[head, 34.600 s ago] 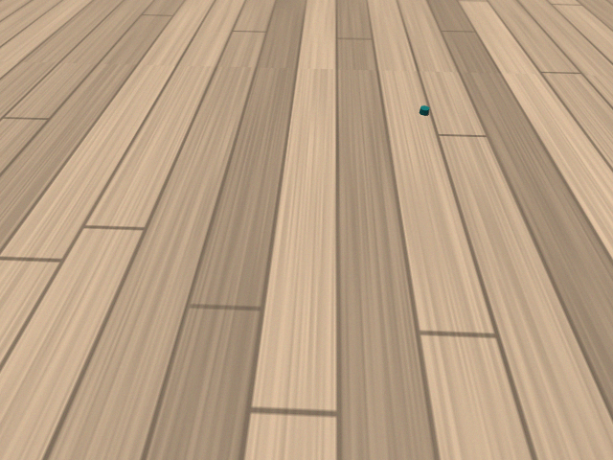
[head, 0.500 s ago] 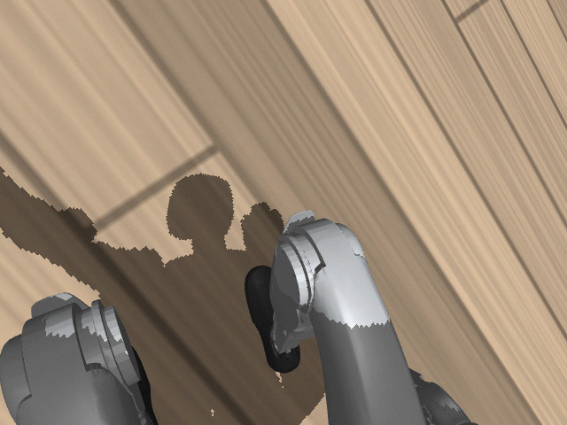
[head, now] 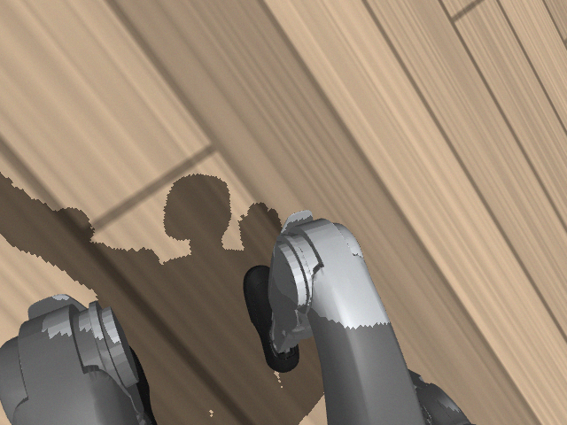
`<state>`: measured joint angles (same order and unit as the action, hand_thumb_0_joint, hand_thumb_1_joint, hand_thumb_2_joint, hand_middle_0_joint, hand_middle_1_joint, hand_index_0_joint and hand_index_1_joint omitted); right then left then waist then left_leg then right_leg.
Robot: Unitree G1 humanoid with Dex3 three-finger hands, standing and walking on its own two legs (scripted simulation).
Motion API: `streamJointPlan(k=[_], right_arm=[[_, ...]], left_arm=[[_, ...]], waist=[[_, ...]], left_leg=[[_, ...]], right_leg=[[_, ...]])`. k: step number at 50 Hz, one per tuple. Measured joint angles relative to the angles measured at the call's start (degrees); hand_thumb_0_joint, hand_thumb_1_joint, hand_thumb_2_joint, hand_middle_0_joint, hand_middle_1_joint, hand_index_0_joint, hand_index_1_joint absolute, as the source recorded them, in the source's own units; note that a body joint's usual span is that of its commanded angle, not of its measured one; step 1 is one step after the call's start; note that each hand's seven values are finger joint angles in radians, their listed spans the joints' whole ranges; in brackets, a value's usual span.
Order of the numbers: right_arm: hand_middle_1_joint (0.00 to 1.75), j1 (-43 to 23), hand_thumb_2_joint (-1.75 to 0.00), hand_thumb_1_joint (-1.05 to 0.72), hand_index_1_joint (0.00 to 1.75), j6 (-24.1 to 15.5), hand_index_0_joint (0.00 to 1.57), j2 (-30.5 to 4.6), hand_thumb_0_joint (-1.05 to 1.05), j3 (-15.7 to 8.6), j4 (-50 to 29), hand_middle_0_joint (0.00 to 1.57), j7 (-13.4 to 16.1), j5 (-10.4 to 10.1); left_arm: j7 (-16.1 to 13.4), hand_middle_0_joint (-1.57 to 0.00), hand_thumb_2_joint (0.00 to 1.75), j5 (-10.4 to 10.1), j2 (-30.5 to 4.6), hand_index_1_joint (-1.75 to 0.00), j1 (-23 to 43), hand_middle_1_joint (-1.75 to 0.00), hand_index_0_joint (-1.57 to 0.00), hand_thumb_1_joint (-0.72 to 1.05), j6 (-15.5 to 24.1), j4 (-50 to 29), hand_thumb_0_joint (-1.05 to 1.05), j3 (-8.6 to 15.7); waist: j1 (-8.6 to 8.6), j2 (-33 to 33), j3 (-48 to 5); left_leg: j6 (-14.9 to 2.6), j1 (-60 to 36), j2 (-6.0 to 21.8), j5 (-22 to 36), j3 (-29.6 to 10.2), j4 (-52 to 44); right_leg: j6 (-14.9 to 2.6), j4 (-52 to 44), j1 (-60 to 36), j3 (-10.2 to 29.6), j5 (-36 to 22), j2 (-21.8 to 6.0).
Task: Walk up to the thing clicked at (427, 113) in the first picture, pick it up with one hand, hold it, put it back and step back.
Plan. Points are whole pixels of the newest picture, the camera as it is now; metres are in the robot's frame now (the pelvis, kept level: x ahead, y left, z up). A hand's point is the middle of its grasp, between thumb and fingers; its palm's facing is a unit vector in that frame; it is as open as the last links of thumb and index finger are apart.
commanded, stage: rise first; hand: left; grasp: from above
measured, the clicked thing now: out of the picture +0.55 +0.30 -0.31
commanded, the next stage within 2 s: approach in 1.24 s
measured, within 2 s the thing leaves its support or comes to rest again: neither
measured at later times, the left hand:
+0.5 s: hand out of the picture +0.52 +0.35 -0.19, palm faces -0.45 -0.08 -0.89, open 13.9 cm
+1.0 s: hand out of the picture +0.51 +0.35 -0.18, palm faces -0.45 -0.09 -0.89, open 14.0 cm
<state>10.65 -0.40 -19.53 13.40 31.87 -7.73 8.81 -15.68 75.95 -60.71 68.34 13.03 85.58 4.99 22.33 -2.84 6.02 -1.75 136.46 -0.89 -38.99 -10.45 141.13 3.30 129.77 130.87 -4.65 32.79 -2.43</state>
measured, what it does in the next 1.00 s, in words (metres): stands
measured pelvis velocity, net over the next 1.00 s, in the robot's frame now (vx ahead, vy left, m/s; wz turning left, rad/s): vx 0.00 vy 0.00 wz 0.00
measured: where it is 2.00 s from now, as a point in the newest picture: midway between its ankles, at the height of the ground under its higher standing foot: (211, 376)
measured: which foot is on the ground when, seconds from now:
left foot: down 0.00-1.00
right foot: down 0.00-1.00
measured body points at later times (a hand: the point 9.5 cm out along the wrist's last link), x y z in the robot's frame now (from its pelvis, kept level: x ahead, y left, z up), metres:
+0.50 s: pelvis +0.00 +0.00 +0.00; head +0.28 +0.11 +0.33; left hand +0.54 +0.35 -0.14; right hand +0.04 -0.27 -0.05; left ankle +0.07 +0.12 -0.29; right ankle +0.14 -0.14 -0.29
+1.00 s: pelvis +0.00 +0.00 +0.00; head +0.28 +0.11 +0.33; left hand +0.53 +0.35 -0.13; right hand +0.04 -0.27 -0.06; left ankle +0.07 +0.12 -0.29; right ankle +0.14 -0.14 -0.29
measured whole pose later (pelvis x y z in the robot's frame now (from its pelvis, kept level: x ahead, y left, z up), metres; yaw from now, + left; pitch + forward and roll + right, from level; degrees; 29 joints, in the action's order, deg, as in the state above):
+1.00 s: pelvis +0.00 +0.00 +0.00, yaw +0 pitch +33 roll -15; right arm 10.2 0.4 -20.1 13.9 30.8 -7.4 9.2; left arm -14.5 75.9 -61.6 68.6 13.6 84.8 5.4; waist 22.3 -3.0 6.6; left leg -1.8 137.0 -1.4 -38.4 -10.8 141.5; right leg 2.7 129.8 130.8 -5.1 32.5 -2.5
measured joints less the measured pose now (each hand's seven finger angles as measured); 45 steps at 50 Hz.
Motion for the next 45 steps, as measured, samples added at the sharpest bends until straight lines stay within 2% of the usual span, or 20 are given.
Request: streamJointPlan(k=[13,25,31,45], right_arm=[[0.30,-0.05,-0.90,-0.89,0.29,0.31,0.21,-0.26,0.00,0.45,-0.55,0.20,0.20,0.20],[0.30,-0.42,-0.90,-0.89,0.29,0.32,0.21,-0.86,0.00,0.44,-0.71,0.20,0.46,0.63],[0.30,-0.35,-0.90,-0.89,0.29,0.37,0.21,-0.67,0.00,0.37,-0.64,0.20,0.38,0.49],[0.30,-0.43,-0.90,-0.89,0.29,0.54,0.21,-0.29,0.00,0.52,-1.08,0.20,0.32,0.23]], left_arm=[[1.03,-0.15,0.98,-0.14,-0.66,-0.94,0.11,-0.93,-0.14,-0.48,0.40,-0.54,0.00,0.51],[0.77,-0.15,0.98,0.75,-1.73,-0.94,0.49,-0.92,-0.14,-0.49,1.13,-0.47,0.00,0.97],[0.53,-0.14,0.99,0.34,-1.45,-0.94,0.82,-0.93,-0.13,-0.49,0.73,-0.29,0.00,0.15],[1.22,-0.13,0.99,-0.32,-0.72,-0.96,0.18,-0.95,-0.11,-0.51,0.22,-1.31,0.00,0.21]], waist=[[-0.01,-0.16,0.65],[0.10,-0.53,1.19],[0.16,-0.45,0.74],[-0.06,-0.24,0.56]], left_leg=[[-0.05,0.17,-0.22,0.18,-0.13,0.14],[0.09,0.11,-0.18,0.02,-0.50,0.53],[0.07,0.34,-0.17,-0.05,-0.54,0.53],[-0.08,0.42,-0.40,0.30,-0.37,0.35]], right_leg=[[-0.39,0.01,-0.14,-0.18,0.02,-0.10],[-0.04,0.22,-0.15,-0.40,-0.06,0.08],[-0.04,0.17,0.08,-0.43,0.00,0.11],[-0.44,0.02,-0.12,-0.39,-0.04,-0.09]])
